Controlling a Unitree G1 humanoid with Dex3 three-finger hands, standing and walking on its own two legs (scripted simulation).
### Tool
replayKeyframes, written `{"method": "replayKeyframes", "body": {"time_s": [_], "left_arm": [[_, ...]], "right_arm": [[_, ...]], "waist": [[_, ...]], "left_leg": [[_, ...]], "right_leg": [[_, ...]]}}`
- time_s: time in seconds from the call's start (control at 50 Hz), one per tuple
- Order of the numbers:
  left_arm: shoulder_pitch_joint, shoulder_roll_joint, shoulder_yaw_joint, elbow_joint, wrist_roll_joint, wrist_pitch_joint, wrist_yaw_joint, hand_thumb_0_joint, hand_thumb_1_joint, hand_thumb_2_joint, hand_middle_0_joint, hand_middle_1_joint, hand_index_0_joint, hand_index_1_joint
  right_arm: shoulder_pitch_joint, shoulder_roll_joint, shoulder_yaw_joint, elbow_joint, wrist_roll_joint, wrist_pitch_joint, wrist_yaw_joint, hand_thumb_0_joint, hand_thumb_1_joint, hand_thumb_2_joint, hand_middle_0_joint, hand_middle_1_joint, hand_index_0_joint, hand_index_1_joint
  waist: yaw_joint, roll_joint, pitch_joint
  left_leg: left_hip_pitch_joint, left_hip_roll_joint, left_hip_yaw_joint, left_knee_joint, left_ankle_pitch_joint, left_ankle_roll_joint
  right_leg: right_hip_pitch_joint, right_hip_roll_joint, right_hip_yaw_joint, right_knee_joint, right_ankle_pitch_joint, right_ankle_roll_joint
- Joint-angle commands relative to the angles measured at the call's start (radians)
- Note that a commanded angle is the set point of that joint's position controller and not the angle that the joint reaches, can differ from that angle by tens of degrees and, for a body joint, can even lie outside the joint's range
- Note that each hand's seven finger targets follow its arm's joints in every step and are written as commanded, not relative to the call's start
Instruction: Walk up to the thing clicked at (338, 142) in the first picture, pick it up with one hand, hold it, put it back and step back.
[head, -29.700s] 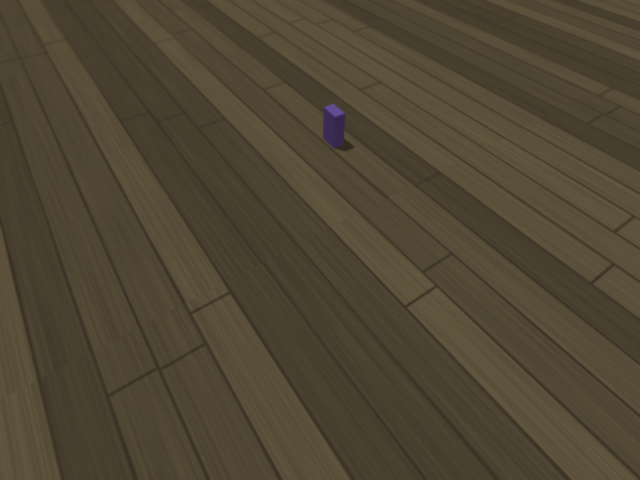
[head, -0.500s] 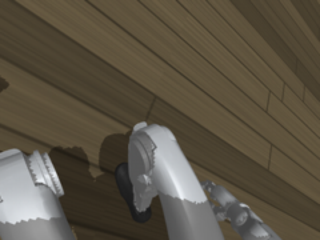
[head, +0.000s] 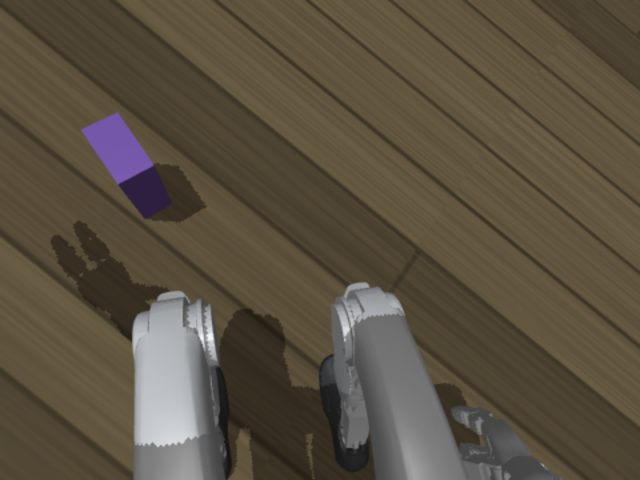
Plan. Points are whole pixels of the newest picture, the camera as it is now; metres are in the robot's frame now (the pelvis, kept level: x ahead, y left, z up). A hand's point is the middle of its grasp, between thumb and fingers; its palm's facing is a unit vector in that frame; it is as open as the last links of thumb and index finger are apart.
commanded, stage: home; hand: left
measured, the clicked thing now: (132, 171) +0.55 +0.28 -0.31
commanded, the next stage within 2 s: none
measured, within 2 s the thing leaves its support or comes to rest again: neither
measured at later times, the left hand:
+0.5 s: hand out of the picture +0.28 +0.31 +0.13, palm faces +0.35 -0.84 -0.41, open 17.5 cm
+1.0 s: hand out of the picture +0.22 +0.21 +0.27, palm faces +0.31 -0.91 -0.28, open 17.2 cm
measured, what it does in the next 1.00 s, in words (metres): rises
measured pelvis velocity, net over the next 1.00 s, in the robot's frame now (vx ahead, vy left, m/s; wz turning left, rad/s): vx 0.09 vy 0.01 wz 0.19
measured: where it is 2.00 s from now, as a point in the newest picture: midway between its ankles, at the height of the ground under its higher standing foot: (281, 439)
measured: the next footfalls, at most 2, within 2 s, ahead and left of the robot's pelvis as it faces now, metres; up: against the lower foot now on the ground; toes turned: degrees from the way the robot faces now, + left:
none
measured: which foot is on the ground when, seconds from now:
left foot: down 0.00-1.00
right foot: down 0.00-1.00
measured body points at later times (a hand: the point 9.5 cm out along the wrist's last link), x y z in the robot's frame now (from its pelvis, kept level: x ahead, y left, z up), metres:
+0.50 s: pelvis +0.06 -0.01 +0.24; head +0.17 +0.04 +0.67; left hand +0.26 +0.35 +0.16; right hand +0.27 -0.23 +0.14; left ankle +0.08 +0.12 -0.36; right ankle +0.09 -0.12 -0.36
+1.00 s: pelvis +0.09 +0.01 +0.32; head +0.10 +0.01 +0.77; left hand +0.20 +0.26 +0.29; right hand +0.30 -0.19 +0.26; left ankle +0.08 +0.12 -0.36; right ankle +0.09 -0.12 -0.36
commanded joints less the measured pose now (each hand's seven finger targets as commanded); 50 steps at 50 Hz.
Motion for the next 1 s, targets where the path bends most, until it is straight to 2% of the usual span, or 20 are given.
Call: {"method": "replayKeyframes", "body": {"time_s": [0.0, 0.06, 0.08, 0.1, 0.14, 0.16, 0.2, 0.22, 0.3, 0.34, 0.36, 0.4, 0.48, 0.5, 0.56, 0.58, 0.74, 0.82, 0.9, 0.98], "left_arm": [[-0.002, 0.292, 0.052, -0.405, -0.024, -0.003, 0.050, 0.000, -0.441, 0.118, -0.062, -0.069, -0.063, -0.069], [0.048, 0.192, 0.003, -0.432, -0.033, 0.022, 0.075, 0.000, -0.453, 0.111, -0.061, -0.067, -0.061, -0.066], [0.041, 0.189, 0.001, -0.457, -0.033, 0.024, 0.085, 0.000, -0.466, 0.103, -0.059, -0.065, -0.060, -0.064], [0.058, 0.163, -0.011, -0.439, -0.033, 0.029, 0.093, 0.000, -0.474, 0.098, -0.059, -0.064, -0.059, -0.063], [0.120, 0.081, -0.055, -0.397, -0.036, 0.041, 0.107, 0.000, -0.524, 0.069, -0.053, -0.055, -0.054, -0.054], [0.117, 0.057, -0.081, -0.410, -0.038, 0.045, 0.112, 0.000, -0.526, 0.068, -0.053, -0.055, -0.054, -0.054], [0.136, 0.024, -0.100, -0.409, -0.045, 0.054, 0.124, 0.000, -0.533, 0.064, -0.053, -0.054, -0.053, -0.053], [0.178, -0.011, -0.119, -0.401, -0.048, 0.063, 0.129, 0.000, -0.543, 0.058, -0.052, -0.052, -0.052, -0.052], [0.252, -0.129, -0.198, -0.349, -0.057, 0.093, 0.144, 0.000, -0.611, 0.014, -0.044, -0.040, -0.045, -0.040], [0.303, -0.153, -0.207, -0.334, -0.062, 0.109, 0.157, 0.000, -0.600, 0.025, -0.046, -0.043, -0.047, -0.043], [0.346, -0.187, -0.229, -0.322, -0.064, 0.120, 0.159, 0.000, -0.611, 0.011, -0.044, -0.040, -0.044, -0.039], [0.382, -0.209, -0.242, -0.359, -0.071, 0.137, 0.169, 0.000, -0.590, 0.031, -0.047, -0.045, -0.048, -0.045], [0.476, -0.250, -0.278, -0.436, -0.078, 0.178, 0.188, 0.000, -0.582, 0.036, -0.048, -0.047, -0.048, -0.047], [0.498, -0.279, -0.296, -0.450, -0.081, 0.189, 0.191, 0.000, -0.559, 0.049, -0.050, -0.051, -0.051, -0.051], [0.592, -0.303, -0.312, -0.511, -0.084, 0.217, 0.203, 0.000, -0.581, 0.037, -0.048, -0.048, -0.049, -0.047], [0.609, -0.339, -0.343, -0.527, -0.087, 0.226, 0.203, 0.000, -0.551, 0.054, -0.051, -0.053, -0.052, -0.053], [0.803, -0.454, -0.478, -0.794, -0.100, 0.282, 0.203, 0.000, -0.529, 0.067, -0.054, -0.056, -0.054, -0.056], [0.897, -0.470, -0.492, -0.859, -0.099, 0.297, 0.191, 0.000, -0.511, 0.077, -0.055, -0.059, -0.056, -0.059], [0.911, -0.468, -0.487, -0.911, -0.098, 0.293, 0.178, 0.000, -0.488, 0.091, -0.058, -0.063, -0.058, -0.063], [0.902, -0.477, -0.484, -0.883, -0.093, 0.287, 0.164, 0.000, -0.481, 0.095, -0.058, -0.065, -0.059, -0.064]], "right_arm": [[0.102, -0.219, -0.132, -0.111, 0.036, -0.030, -0.051, 0.000, -0.896, -0.903, 0.201, 0.302, 0.201, 0.302], [0.080, -0.184, -0.139, -0.111, 0.042, -0.066, -0.088, 0.000, -0.896, -0.903, 0.201, 0.302, 0.201, 0.302], [0.079, -0.173, -0.140, -0.111, 0.043, -0.078, -0.100, 0.000, -0.896, -0.903, 0.201, 0.302, 0.201, 0.302], [0.077, -0.166, -0.139, -0.109, 0.043, -0.089, -0.111, 0.000, -0.896, -0.903, 0.201, 0.302, 0.201, 0.302], [0.071, -0.149, -0.139, -0.103, 0.041, -0.117, -0.133, 0.000, -0.896, -0.903, 0.201, 0.302, 0.201, 0.302], [0.074, -0.144, -0.141, -0.101, 0.040, -0.133, -0.144, 0.000, -0.896, -0.903, 0.201, 0.302, 0.201, 0.302], [0.085, -0.136, -0.142, -0.103, 0.039, -0.155, -0.161, 0.000, -0.896, -0.903, 0.201, 0.302, 0.201, 0.302], [0.089, -0.132, -0.143, -0.102, 0.038, -0.166, -0.167, 0.000, -0.896, -0.903, 0.201, 0.302, 0.201, 0.302], [0.115, -0.115, -0.138, -0.091, 0.038, -0.205, -0.185, 0.000, -0.896, -0.903, 0.201, 0.302, 0.201, 0.302], [0.114, -0.111, -0.135, -0.097, 0.037, -0.216, -0.189, 0.000, -0.896, -0.903, 0.201, 0.302, 0.201, 0.302], [0.121, -0.109, -0.136, -0.099, 0.037, -0.222, -0.191, 0.000, -0.897, -0.903, 0.201, 0.302, 0.201, 0.302], [0.126, -0.106, -0.137, -0.114, 0.039, -0.232, -0.194, 0.000, -0.897, -0.903, 0.201, 0.302, 0.201, 0.302], [0.129, -0.093, -0.133, -0.143, 0.043, -0.248, -0.211, 0.000, -0.897, -0.903, 0.201, 0.302, 0.201, 0.302], [0.127, -0.086, -0.130, -0.145, 0.043, -0.254, -0.215, 0.000, -0.897, -0.903, 0.201, 0.302, 0.201, 0.302], [0.124, -0.079, -0.127, -0.170, 0.044, -0.264, -0.232, 0.000, -0.897, -0.903, 0.201, 0.301, 0.201, 0.301], [0.120, -0.076, -0.126, -0.178, 0.043, -0.268, -0.237, 0.000, -0.897, -0.903, 0.201, 0.301, 0.201, 0.301], [0.118, -0.053, -0.121, -0.252, 0.039, -0.307, -0.270, 0.000, -0.897, -0.903, 0.201, 0.301, 0.201, 0.301], [0.108, -0.048, -0.120, -0.265, 0.033, -0.328, -0.277, 0.000, -0.897, -0.903, 0.201, 0.301, 0.201, 0.301], [0.103, -0.048, -0.118, -0.280, 0.029, -0.347, -0.281, 0.000, -0.897, -0.902, 0.201, 0.301, 0.201, 0.301], [0.104, -0.044, -0.115, -0.274, 0.021, -0.366, -0.284, 0.000, -0.898, -0.902, 0.201, 0.301, 0.201, 0.301]], "waist": [[0.055, 0.220, -0.728], [0.041, 0.190, -0.662], [0.045, 0.205, -0.677], [0.045, 0.202, -0.644], [0.035, 0.183, -0.603], [0.034, 0.198, -0.604], [0.032, 0.185, -0.601], [0.037, 0.179, -0.605], [0.019, 0.139, -0.533], [0.038, 0.116, -0.512], [0.040, 0.117, -0.486], [0.045, 0.106, -0.503], [0.053, 0.103, -0.447], [0.049, 0.100, -0.405], [0.065, 0.122, -0.344], [0.051, 0.114, -0.317], [0.051, 0.071, -0.204], [0.060, 0.036, -0.120], [0.060, 0.014, -0.108], [0.051, 0.020, -0.065]], "left_leg": [[0.699, -0.009, 0.018, -0.476, 0.006, 0.016], [0.745, -0.015, 0.038, -0.553, -0.019, 0.020], [0.777, -0.018, 0.047, -0.573, -0.003, 0.019], [0.807, -0.018, 0.050, -0.599, 0.006, 0.018], [0.861, -0.021, 0.064, -0.642, 0.059, 0.018], [0.901, -0.023, 0.075, -0.658, 0.100, 0.017], [0.965, -0.024, 0.085, -0.690, 0.179, 0.019], [1.005, -0.027, 0.089, -0.715, 0.208, 0.019], [1.114, -0.030, 0.093, -0.817, 0.290, 0.020], [1.166, -0.031, 0.096, -0.872, 0.332, 0.016], [1.202, -0.031, 0.097, -0.900, 0.364, 0.016], [1.265, -0.035, 0.099, -0.948, 0.412, 0.012], [1.361, -0.042, 0.114, -1.053, 0.451, 0.008], [1.374, -0.045, 0.114, -1.087, 0.443, 0.005], [1.450, -0.049, 0.117, -1.178, 0.428, -0.002], [1.467, -0.050, 0.120, -1.205, 0.417, -0.004], [1.576, -0.052, 0.119, -1.347, 0.363, -0.001], [1.582, -0.051, 0.114, -1.387, 0.345, -0.002], [1.597, -0.050, 0.114, -1.401, 0.352, -0.002], [1.594, -0.053, 0.120, -1.400, 0.342, -0.003]], "right_leg": [[0.397, 0.006, 0.001, -0.392, 0.091, -0.056], [0.491, -0.003, 0.037, -0.499, 0.069, -0.055], [0.529, -0.006, 0.048, -0.529, 0.077, -0.055], [0.542, -0.010, 0.056, -0.557, 0.080, -0.056], [0.590, -0.014, 0.065, -0.614, 0.117, -0.056], [0.617, -0.015, 0.072, -0.644, 0.149, -0.058], [0.698, -0.023, 0.087, -0.702, 0.212, -0.052], [0.739, -0.026, 0.090, -0.731, 0.242, -0.051], [0.876, -0.037, 0.091, -0.847, 0.329, -0.043], [0.946, -0.041, 0.086, -0.892, 0.368, -0.042], [0.970, -0.042, 0.083, -0.918, 0.394, -0.042], [1.058, -0.044, 0.078, -0.963, 0.440, -0.041], [1.208, -0.049, 0.085, -1.070, 0.497, -0.037], [1.234, -0.050, 0.079, -1.093, 0.492, -0.038], [1.293, -0.047, 0.073, -1.163, 0.467, -0.041], [1.303, -0.046, 0.068, -1.184, 0.458, -0.041], [1.403, -0.040, 0.045, -1.314, 0.405, -0.037], [1.413, -0.035, 0.033, -1.348, 0.373, -0.036], [1.428, -0.036, 0.040, -1.360, 0.374, -0.035], [1.420, -0.040, 0.048, -1.368, 0.367, -0.032]]}}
